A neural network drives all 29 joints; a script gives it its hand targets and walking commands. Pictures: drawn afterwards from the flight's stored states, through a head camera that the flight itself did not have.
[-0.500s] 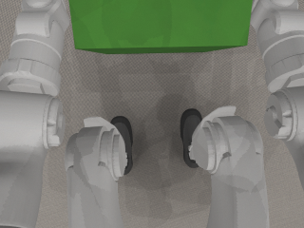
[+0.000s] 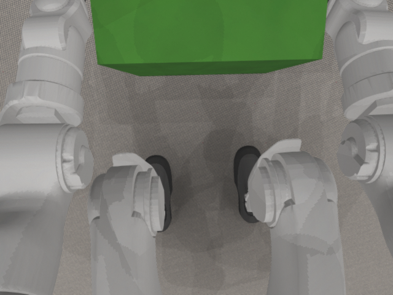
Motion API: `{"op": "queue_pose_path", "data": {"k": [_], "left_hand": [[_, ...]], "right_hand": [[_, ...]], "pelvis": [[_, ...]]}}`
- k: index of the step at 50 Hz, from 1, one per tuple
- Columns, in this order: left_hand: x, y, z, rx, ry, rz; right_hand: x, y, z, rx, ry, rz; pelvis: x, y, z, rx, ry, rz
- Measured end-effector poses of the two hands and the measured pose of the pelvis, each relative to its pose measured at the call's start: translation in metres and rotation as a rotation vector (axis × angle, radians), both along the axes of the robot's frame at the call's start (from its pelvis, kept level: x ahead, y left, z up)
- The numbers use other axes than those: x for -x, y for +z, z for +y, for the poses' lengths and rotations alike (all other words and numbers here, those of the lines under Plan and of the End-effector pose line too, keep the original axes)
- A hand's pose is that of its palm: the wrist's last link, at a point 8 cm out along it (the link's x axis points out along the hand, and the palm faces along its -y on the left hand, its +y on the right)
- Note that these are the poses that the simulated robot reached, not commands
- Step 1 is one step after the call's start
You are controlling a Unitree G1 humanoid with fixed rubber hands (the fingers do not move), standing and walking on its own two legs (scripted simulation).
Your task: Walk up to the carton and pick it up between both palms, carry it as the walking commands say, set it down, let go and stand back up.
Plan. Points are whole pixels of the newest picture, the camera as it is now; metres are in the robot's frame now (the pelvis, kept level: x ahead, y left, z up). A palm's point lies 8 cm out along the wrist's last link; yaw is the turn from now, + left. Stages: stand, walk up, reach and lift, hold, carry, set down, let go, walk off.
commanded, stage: reach and lift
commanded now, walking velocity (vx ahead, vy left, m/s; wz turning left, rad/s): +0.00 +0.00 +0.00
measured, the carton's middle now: (204, 6) +0.54 -0.03 -0.23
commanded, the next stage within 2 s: none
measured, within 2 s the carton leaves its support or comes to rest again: leaves its support in 0.18 s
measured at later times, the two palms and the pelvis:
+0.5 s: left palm out of the picture +0.57 +0.15 -0.09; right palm out of the picture +0.54 -0.23 -0.10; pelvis +0.00 +0.00 +0.02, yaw +0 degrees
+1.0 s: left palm out of the picture +0.56 +0.15 -0.03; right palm out of the picture +0.53 -0.23 -0.04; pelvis +0.01 +0.00 +0.07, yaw -1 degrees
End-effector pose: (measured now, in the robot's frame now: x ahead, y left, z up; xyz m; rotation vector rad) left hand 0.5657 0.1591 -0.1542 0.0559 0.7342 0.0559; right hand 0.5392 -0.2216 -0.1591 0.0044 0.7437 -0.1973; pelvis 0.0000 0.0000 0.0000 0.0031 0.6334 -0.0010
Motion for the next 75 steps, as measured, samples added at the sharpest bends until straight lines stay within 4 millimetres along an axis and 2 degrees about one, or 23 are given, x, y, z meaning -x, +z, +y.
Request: {"op": "queue_pose_path", "data": {"k": [10, 23, 42, 75], "left_hand": [[0.001, 0.005, -0.001, -0.005, -0.003, -0.005], [-0.007, 0.055, -0.007, 0.012, 0.001, -0.042], [-0.003, 0.097, -0.006, 0.014, 0.004, -0.042], [0.025, 0.201, 0.000, 0.028, 0.026, -0.044]], "right_hand": [[-0.001, 0.008, -0.001, 0.006, 0.004, -0.002], [-0.005, 0.058, -0.007, 0.001, -0.011, -0.041], [0.000, 0.098, -0.006, 0.000, -0.017, -0.041], [0.027, 0.202, -0.001, -0.019, -0.023, -0.045]], "pelvis": [[-0.004, 0.004, 0.000, 0.001, -0.003, 0.033], [-0.003, 0.020, 0.000, -0.001, -0.010, 0.095], [-0.005, 0.055, -0.001, -0.002, -0.009, 0.178], [-0.003, 0.130, 0.001, -0.001, -0.013, 0.199]]}}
